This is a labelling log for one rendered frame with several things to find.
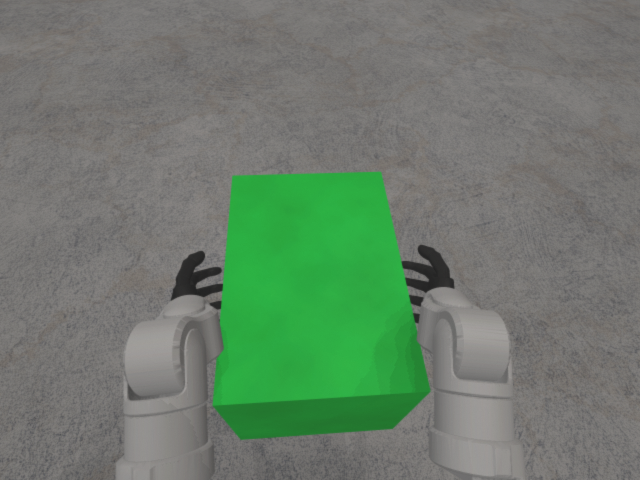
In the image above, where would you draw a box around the left robot forearm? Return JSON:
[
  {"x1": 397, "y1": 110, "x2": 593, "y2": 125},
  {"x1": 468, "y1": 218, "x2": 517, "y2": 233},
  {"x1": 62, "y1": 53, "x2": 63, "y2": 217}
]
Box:
[{"x1": 115, "y1": 295, "x2": 224, "y2": 480}]

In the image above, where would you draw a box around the robot right hand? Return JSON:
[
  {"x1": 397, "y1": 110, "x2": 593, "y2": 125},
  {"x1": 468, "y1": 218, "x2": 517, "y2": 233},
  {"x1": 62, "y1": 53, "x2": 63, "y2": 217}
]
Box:
[{"x1": 401, "y1": 245, "x2": 454, "y2": 324}]

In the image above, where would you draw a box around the robot left hand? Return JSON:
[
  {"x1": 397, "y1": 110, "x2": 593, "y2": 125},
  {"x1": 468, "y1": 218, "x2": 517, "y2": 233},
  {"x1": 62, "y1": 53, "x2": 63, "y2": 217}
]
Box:
[{"x1": 171, "y1": 251, "x2": 223, "y2": 321}]

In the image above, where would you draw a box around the carton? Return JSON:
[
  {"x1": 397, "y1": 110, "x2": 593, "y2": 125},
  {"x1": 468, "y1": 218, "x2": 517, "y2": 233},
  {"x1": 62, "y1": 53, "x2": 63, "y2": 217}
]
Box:
[{"x1": 213, "y1": 172, "x2": 431, "y2": 440}]

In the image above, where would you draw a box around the right robot forearm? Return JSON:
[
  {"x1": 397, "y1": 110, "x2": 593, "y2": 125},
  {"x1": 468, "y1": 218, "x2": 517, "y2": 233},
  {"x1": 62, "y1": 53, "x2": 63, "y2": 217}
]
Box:
[{"x1": 417, "y1": 287, "x2": 527, "y2": 480}]

